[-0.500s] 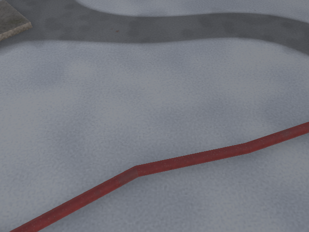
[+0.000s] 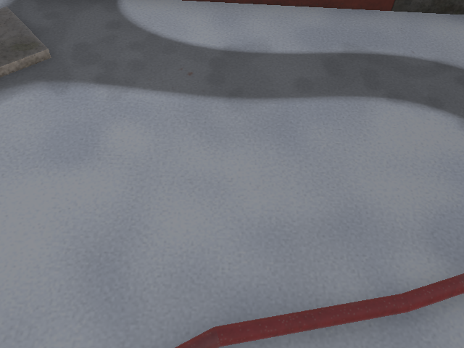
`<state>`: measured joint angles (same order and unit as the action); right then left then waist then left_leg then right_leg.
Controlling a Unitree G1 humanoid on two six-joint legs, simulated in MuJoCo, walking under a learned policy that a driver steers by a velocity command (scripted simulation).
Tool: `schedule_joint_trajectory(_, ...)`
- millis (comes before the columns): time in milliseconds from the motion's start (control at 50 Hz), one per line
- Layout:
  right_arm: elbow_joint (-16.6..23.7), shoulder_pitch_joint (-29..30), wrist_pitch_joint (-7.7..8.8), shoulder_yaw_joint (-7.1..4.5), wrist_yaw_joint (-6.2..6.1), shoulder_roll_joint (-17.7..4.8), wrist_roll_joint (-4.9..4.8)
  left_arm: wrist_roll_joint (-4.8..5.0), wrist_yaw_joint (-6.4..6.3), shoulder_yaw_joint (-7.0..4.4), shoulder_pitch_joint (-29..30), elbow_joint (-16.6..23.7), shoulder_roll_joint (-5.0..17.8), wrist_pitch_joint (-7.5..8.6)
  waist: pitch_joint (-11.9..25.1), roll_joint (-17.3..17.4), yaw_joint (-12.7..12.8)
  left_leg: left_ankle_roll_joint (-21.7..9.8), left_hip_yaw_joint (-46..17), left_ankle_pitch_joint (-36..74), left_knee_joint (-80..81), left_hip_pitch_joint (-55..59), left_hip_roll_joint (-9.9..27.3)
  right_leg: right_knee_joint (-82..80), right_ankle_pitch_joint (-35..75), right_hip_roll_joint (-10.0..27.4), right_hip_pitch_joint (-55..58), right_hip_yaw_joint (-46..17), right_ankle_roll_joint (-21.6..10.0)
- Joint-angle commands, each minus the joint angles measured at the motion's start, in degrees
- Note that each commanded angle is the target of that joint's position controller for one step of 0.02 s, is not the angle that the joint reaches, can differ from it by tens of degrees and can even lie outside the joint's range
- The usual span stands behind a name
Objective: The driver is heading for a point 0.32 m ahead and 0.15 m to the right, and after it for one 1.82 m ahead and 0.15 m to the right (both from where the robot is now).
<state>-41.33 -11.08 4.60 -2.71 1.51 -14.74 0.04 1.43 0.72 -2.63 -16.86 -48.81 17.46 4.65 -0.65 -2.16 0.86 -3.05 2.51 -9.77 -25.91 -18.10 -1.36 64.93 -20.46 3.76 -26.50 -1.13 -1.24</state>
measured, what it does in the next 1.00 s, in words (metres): walks ahead, turning right: right foot, then left foot 0.05 m higher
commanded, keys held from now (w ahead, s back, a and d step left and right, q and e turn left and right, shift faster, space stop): w+e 0.24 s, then e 0.28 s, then no key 0.48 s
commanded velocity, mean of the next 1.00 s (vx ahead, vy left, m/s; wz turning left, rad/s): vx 0.23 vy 0.00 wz -0.32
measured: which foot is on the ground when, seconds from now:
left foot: down 0.00-0.40, up 0.42-0.72, down 0.74-1.00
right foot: up 0.00-0.36, down 0.38-1.00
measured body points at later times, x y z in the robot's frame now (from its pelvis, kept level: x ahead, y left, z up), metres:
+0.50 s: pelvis +0.24 -0.06 -0.02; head +0.29 -0.08 +0.43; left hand +0.48 +0.16 -0.11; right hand +0.27 -0.35 -0.14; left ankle +0.15 +0.11 -0.63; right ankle +0.32 -0.15 -0.74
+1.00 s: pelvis +0.33 -0.04 +0.01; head +0.35 -0.06 +0.46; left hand +0.56 +0.14 -0.10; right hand +0.36 -0.33 -0.11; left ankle +0.42 +0.09 -0.70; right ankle +0.32 -0.15 -0.74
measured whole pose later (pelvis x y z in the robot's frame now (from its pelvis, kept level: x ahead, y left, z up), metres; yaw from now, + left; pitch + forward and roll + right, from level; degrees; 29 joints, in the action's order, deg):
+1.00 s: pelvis +0.33 -0.04 +0.01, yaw -22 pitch +0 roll +4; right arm -44.7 -8.8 0.2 -3.4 -2.9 -10.9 1.1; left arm -0.3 0.1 -1.7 -9.0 -42.8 14.6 -2.5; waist -2.1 -4.3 -0.7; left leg -5.3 -0.6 -26.7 -40.6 -22.4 -2.6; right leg 26.0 -11.1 0.0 -15.1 -9.2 -0.9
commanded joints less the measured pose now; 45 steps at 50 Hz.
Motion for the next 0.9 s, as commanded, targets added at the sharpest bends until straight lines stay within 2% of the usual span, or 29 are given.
schedule_joint_trajectory(20, 1.57, -0.89, 1.65, -1.79, 0.11, -6.09, 0.45, 0.05, -0.25, -1.19, -1.46, 3.17, 3.32, -0.87, 1.99, 8.3, 0.0, -9.79, -14.01, 4.58, 17.0, 8.54, 15.06, 0.45, 6.39, 4.43, -10.29, -3.42, 0.64)
schedule_joint_trajectory(80, -0.47, -2.37, 2.44, -2.27, -0.52, -7.03, 1.14, -0.03, -0.58, -1.44, 1.46, 4.33, 2.76, -1.64, -0.14, 5.97, -0.13, -9.69, -7.74, 11.06, 18.69, 8.51, 15.06, -4.29, 13.5, 3.45, -14.07, -6.04, 1.83)
schedule_joint_trajectory(120, -1.48, -3.13, 2.42, -2.33, -1.02, -7.4, 1.09, -0.27, -0.3, -1.48, 3.58, 5.03, 2.36, -1.48, -0.55, 5.36, -0.62, -8.57, -3.86, 13.78, 18.77, 10.19, 14.49, -10.09, 19.93, 2.56, -15.12, -6.4, 1.88)
schedule_joint_trajectory(180, -2.42, -3.71, 2.24, -2.38, -1.64, -8.41, 0.72, -0.5, 0.7, -1.0, 8.69, 6.66, 1.21, -1.18, -1.97, 4.95, -2.47, -6.82, 1.04, 14.16, 19.45, 11.2, 13.72, -19.79, 27.36, 1.72, -13.09, -3.11, 1.32)
schedule_joint_trajectory(240, -4.49, -7.17, 1.4, -2.68, -2.01, -9.38, 0.28, -0.46, 1.69, -0.29, 14.19, 9.31, -0.07, -1.2, -3.82, 4.35, -4.99, -6.42, 2.99, 15.2, 18.27, 16.95, 15.73, -24.93, 26.54, 1.51, -15.0, -0.7, 0.24)
schedule_joint_trajectory(280, -5.01, -7.06, -0.01, -2.69, -2.43, -9.6, -0.02, -0.99, 2.49, -0.22, 15.7, 11.07, -0.06, -1.29, -4.63, 4.54, -4.96, -5.51, 5.1, 26.49, 13.45, 20.16, 16.22, -27.64, 22.5, 0.4, -14.96, 1.9, -0.58)
schedule_joint_trajectory(320, -4.6, -6.2, -1.33, -2.96, -3.27, -11.12, -0.55, -1.35, 3.39, -0.91, 14.29, 12.41, 1.31, -1.15, -1.8, 6.58, -3.4, -3.84, 6.55, 43.75, 6.39, 21.82, 16.19, -28.68, 17.26, -2.62, -9.65, 5.27, -1.91)
schedule_joint_trajectory(340, -4.22, -5.59, -1.84, -3.24, -3.81, -12.1, -0.84, -1.35, 3.69, -1.62, 11.04, 12.19, 2.69, -1.06, 0.74, 7.88, -1.63, -2.86, 6.98, 51.14, 1.24, 22.18, 15.81, -29.15, 15.0, -4.73, -5.05, 6.74, -2.79)
schedule_joint_trajectory(360, -3.79, -4.65, -2.38, -3.36, -4.21, -12.59, -0.88, -1.21, 3.64, -2.81, 4.09, 10.68, 4.77, -1.06, 4.34, 8.04, 1.94, -1.62, 7.36, 53.66, -7.62, 21.06, 14.64, -31.65, 15.58, -6.91, 3.02, 7.19, -4.02)
schedule_joint_trajectory(380, -3.21, -4.02, -2.25, -3.08, -4.31, -12.06, -1.18, -1.32, 2.71, -4.34, -2.77, 9.21, 7.81, -1.07, 7.8, 5.81, 5.97, 1.06, 8.45, 46.28, -20.12, 15.48, 11.64, -37.78, 24.32, -7.57, 14.5, 5.35, -6.01)
schedule_joint_trajectory(400, -1.55, -7.07, -1.34, -1.39, -3.75, -6.83, 1.4, -1.49, 1.02, -5.38, -5.83, 8.9, 13.52, -1.65, 13.7, -6.8, 4.23, 4.52, 8.16, 4.77, -39.82, -0.96, 6.18, -34.16, 51.23, 4.75, 32.01, -10.65, -10.46)
schedule_joint_trajectory(420, -0.17, -14.14, 0.19, 0.31, -2.38, -3.44, 1.46, -2.94, 0.91, -5.24, -3.06, 11.92, 16.81, -1.39, 25.54, -13.75, -0.72, 7.42, -2.32, -31.64, -59.49, -18.56, -3.99, -35.68, 64.6, 20.42, 48.5, -39.63, -25.49)
schedule_joint_trajectory(440, -0.88, -9.42, 0.82, -1.12, -1.59, -9.83, 0.15, -2.48, 1.13, -4.77, -2.81, 13.18, 12.63, -2.01, 29.19, -2.59, 4.35, 6.38, -10.66, -27.58, -61.14, -19.42, -0.06, -38.07, 57.62, 17.51, 45.68, -34.17, -23.73)
schedule_joint_trajectory(460, 1.11, -4.3, 0.62, -1.19, -1.65, -9.82, -1.21, -1.72, 1.16, -3.99, 0.5, 13.56, 9.83, -2.19, 20.71, -0.93, 3.52, 5.47, -9.03, -23.11, -58.12, -22.29, 2.06, -39.07, 49.67, 14.37, 38.42, -26.3, -20.53)
schedule_joint_trajectory(480, 0.97, -2.4, 0.03, -1.13, -2.48, -8.85, -0.48, -0.72, 0.94, -3.52, 3.31, 13.6, 7.84, -2.55, 12.86, 4.19, 1.53, 5.71, -7.64, -19.4, -53.0, -22.79, 4.19, -41.17, 43.32, 10.84, 28.75, -21.39, -17.38)
schedule_joint_trajectory(500, 1.15, -1.94, -1.01, -1.54, -3.22, -9.39, 0.17, -0.47, 0.59, -3.03, 5.53, 14.19, 6.43, -2.94, 9.06, 3.13, -0.15, 6.02, -7.46, -17.12, -48.98, -20.46, 5.24, -43.19, 39.47, 8.91, 20.79, -19.03, -16.15)
schedule_joint_trajectory(520, 1.34, -2.87, -2.08, -1.85, -3.36, -9.58, 0.23, -1.25, 0.46, -3.04, 6.63, 14.82, 6.7, -3.22, 7.15, 0.9, -1.89, 6.17, -7.33, -15.72, -46.74, -16.24, 5.37, -45.15, 37.59, 7.38, 14.0, -17.83, -15.7)
schedule_joint_trajectory(560, 0.46, -6.2, -3.05, -1.51, -3.69, -7.56, 0.53, -2.2, 0.23, -3.16, 7.86, 15.11, 7.1, -3.09, 7.8, -1.36, -3.45, 7.36, -5.76, -13.69, -43.2, -12.49, 4.52, -45.81, 42.52, 6.2, 9.14, -14.53, -15.96)
schedule_joint_trajectory(600, 0.19, -6.17, -3.39, -1.32, -4.29, -6.91, 0.71, -2.27, -0.22, -2.93, 7.27, 14.63, 6.8, -2.96, 9.67, -1.98, -3.19, 8.22, -5.7, -11.28, -39.59, -12.79, 4.32, -44.76, 46.12, 6.16, 9.75, -13.09, -15.57)
schedule_joint_trajectory(620, 0.52, -5.19, -3.56, -1.33, -4.43, -6.88, 0.8, -2.03, -0.59, -2.8, 6.96, 14.45, 6.71, -3.11, 10.36, -1.85, -2.74, 8.42, -6.09, -9.92, -37.4, -13.4, 4.63, -44.49, 44.51, 6.36, 10.68, -13.21, -15.14)
schedule_joint_trajectory(660, 1.76, -2.36, -4.05, -0.99, -4.57, -5.89, 0.7, -1.78, -1.29, -2.6, 6.85, 13.94, 6.59, -4.05, 10.46, -3.08, -1.91, 8.43, -6.67, -7.9, -31.63, -13.5, 5.24, -44.66, 36.0, 5.82, 11.48, -13.39, -13.65)
schedule_joint_trajectory(680, 2.55, -0.48, -4.38, -0.54, -4.65, -4.63, 0.57, -1.77, -1.49, -2.46, 6.99, 13.76, 6.36, -4.78, 10.1, -4.04, -1.31, 8.2, -6.21, -9.25, -28.28, -12.7, 5.16, -45.25, 30.52, 5.72, 11.32, -13.66, -12.87)
schedule_joint_trajectory(740, 2.5, 0.86, -4.57, -0.9, -4.25, -5.61, 0.1, -2.4, -1.44, -2.04, 7.81, 13.72, 6.23, -5.66, 7.96, -5.43, -0.29, 7.72, -5.04, -6.45, -20.77, -6.39, 4.25, -46.62, 15.9, 4.6, 7.9, -14.1, -11.64)
schedule_joint_trajectory(760, 2.64, 1.61, -4.27, -1.38, -4.15, -6.72, 0.22, -2.21, -1.42, -1.83, 6.95, 13.48, 5.7, -5.74, 6.7, -3.99, 0.5, 7.25, -4.96, -6.48, -18.54, -5.41, 3.78, -46.84, 12.42, 3.65, 8.06, -14.67, -10.81)
schedule_joint_trajectory(780, 2.75, 3.33, -3.94, -1.62, -4.11, -6.76, 0.39, -1.95, -1.45, -1.52, 5.36, 13.02, 5.01, -5.83, 5.59, -1.05, 1.58, 6.31, -4.35, -5.71, -15.99, -4.38, 2.8, -46.74, 10.93, 2.65, 8.29, -15.02, -9.55)
schedule_joint_trajectory(820, 1.89, 3.27, -3.43, -1.88, -3.96, -5.44, 0.89, -1.5, -1.66, -1.38, 4.56, 11.81, 5.25, -5.99, 5.86, 2.22, 1.23, 4.83, -4.23, -2.29, -11.57, -1.93, 1.31, -45.67, 10.89, 1.35, 10.5, -13.88, -7.2)
schedule_joint_trajectory(900, -0.09, 1.4, -3.25, -1.94, -3.85, -2.65, 0.91, -1.74, -1.22, -0.88, 6.54, 10.57, 3.96, -6.58, 6.59, 2.12, -0.65, 3.27, -4.12, 0.32, -10.76, 3.63, -0.06, -43.76, 15.08, 0.07, 10.86, -11.2, -4.42)
Keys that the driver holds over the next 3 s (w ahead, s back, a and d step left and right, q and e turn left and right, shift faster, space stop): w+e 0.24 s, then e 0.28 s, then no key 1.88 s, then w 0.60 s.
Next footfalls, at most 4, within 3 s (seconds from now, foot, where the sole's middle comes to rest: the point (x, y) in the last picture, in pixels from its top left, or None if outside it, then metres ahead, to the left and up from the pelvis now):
0.38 right None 0.36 -0.16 -0.78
0.74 left None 0.46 0.07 -0.73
2.66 left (193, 341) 0.48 0.11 -0.72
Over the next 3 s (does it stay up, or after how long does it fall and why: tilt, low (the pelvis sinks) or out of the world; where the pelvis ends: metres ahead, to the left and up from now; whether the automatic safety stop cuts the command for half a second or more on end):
stays up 0.47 0.01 0.06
